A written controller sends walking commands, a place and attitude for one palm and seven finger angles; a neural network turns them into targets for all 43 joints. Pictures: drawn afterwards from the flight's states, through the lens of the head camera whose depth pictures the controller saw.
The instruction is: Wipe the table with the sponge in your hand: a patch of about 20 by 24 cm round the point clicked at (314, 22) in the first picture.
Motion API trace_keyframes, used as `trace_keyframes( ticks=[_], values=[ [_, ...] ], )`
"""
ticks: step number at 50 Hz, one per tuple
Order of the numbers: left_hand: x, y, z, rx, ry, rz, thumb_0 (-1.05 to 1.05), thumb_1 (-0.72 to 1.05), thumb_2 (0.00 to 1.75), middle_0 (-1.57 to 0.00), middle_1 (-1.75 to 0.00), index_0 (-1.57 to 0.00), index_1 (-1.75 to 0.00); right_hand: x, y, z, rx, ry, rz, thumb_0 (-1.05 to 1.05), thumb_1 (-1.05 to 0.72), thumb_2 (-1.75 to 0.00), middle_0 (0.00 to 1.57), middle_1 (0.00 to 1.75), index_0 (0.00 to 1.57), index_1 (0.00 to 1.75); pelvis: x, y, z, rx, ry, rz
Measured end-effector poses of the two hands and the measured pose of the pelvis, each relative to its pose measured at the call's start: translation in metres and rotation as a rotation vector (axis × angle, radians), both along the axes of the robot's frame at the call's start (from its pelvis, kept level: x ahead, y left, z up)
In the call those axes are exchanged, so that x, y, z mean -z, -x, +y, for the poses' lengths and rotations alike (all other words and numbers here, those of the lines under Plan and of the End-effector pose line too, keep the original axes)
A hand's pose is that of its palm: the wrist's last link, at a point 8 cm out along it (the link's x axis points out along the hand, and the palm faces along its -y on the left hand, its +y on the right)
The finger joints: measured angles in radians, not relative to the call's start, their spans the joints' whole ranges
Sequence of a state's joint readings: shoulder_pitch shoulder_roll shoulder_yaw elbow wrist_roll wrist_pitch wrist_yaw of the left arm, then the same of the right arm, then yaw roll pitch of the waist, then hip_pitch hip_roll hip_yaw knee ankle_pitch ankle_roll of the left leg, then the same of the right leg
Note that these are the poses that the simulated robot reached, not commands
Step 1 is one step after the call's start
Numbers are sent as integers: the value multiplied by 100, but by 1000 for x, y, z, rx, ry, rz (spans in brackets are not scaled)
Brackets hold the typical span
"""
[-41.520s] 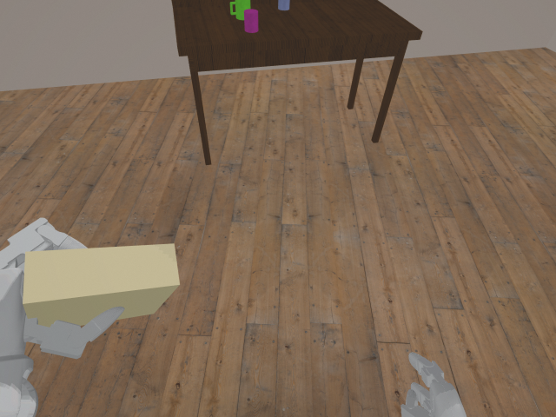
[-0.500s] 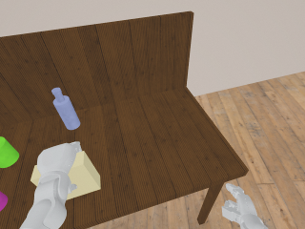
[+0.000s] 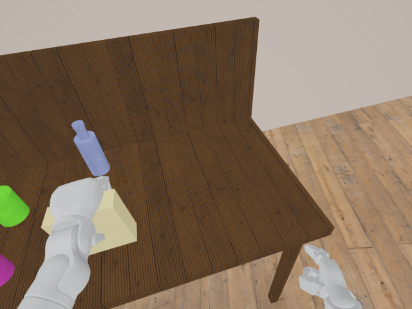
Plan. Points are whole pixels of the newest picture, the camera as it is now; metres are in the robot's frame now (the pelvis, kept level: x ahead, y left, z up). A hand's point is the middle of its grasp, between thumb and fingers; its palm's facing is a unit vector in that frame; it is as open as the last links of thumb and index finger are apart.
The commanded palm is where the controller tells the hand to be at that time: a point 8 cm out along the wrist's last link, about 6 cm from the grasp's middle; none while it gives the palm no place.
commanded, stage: lift the sponge slowly off the table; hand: left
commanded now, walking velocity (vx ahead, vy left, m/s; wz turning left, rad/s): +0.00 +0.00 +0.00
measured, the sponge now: (99, 230) +0.24 +0.28 +0.01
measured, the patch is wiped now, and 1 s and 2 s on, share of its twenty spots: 1.00 1.00 1.00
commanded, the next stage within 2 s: bring the sponge back beside the body in 0.54 s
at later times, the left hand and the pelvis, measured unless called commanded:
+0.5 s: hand (77, 207) +0.24 +0.29 +0.10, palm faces +0.05 -0.09 -0.99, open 9.3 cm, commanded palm +0.21 +0.28 +0.16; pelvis +0.00 +0.00 +0.00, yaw +0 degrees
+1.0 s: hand (69, 215) +0.22 +0.30 +0.10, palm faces +0.07 -0.11 -0.99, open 9.3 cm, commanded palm +0.19 +0.28 +0.17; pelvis -0.01 +0.01 +0.00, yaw +0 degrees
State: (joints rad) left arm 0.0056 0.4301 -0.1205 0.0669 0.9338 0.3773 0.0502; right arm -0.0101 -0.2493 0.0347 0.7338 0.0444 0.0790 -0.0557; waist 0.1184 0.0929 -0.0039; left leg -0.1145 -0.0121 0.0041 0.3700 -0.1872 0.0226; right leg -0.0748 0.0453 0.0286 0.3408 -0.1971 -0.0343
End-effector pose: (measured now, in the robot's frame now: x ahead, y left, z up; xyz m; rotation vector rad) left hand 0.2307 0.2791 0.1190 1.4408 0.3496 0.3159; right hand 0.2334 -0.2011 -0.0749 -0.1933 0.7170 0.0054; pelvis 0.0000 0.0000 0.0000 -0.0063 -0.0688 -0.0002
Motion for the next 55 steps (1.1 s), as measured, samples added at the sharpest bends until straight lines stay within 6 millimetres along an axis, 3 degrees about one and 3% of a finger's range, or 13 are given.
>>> trace_keyframes(
  ticks=[15,25,37,49,55],
  values=[
    [-15,10,5,-27,14,-7,0,-47,110,-81,-141,-82,-143,-5,-12,-5,-15,14,-16,2,-90,-90,20,30,20,30,0,-4,-1,-5,0,-7],
    [-32,13,9,-25,-12,-49,0,-47,110,-81,-140,-82,-143,-6,-10,-2,-18,8,-18,2,-90,-90,20,30,19,30,0,0,-1,-2,0,-13],
    [-22,16,10,0,20,3,0,-47,110,-81,-141,-82,-143,-6,-3,1,-21,8,-29,2,-90,-90,20,30,19,30,0,5,0,-3,1,-10],
    [-35,33,15,-24,5,-71,0,-47,110,-81,-140,-82,-143,-5,0,6,-27,1,-29,2,-90,-90,20,30,20,30,0,8,5,-1,2,-23],
    [-29,38,11,-21,25,-41,0,-47,110,-81,-140,-82,-143,-7,-2,10,-32,-4,-37,2,-90,-90,20,30,19,30,0,10,6,-3,1,-23]
  ],
)
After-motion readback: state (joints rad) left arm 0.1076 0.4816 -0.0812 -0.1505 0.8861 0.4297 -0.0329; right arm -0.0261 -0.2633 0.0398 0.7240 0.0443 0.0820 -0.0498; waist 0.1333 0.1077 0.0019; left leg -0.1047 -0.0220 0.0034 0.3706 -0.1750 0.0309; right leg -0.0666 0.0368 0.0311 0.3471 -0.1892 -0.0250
